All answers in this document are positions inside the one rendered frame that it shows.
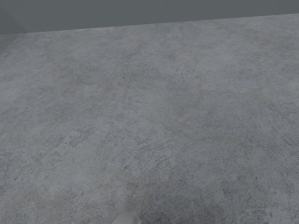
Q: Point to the left robot thigh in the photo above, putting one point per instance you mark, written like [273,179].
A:
[127,219]

